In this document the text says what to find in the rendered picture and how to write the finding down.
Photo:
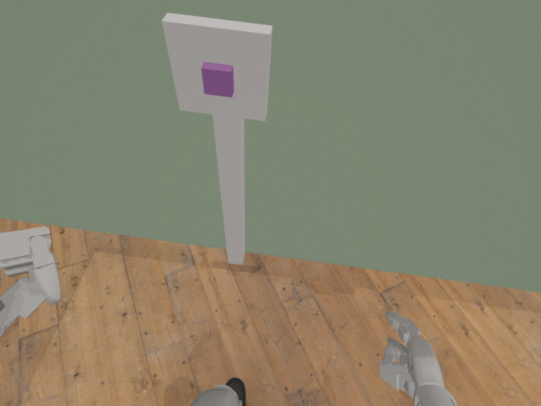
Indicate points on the right robot hand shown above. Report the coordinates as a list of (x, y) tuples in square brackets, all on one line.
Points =
[(418, 364)]

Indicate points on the button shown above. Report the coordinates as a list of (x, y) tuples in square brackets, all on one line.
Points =
[(217, 79)]

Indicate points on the left robot shin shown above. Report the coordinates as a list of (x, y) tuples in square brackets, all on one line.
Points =
[(226, 387)]

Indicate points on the right robot forearm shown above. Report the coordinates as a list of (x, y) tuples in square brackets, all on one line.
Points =
[(433, 395)]

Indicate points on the left robot hand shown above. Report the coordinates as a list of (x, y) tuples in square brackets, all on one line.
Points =
[(27, 251)]

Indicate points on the panel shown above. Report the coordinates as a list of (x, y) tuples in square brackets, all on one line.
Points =
[(193, 40)]

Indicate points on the robot left foot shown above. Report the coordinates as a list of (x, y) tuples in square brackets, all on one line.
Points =
[(237, 385)]

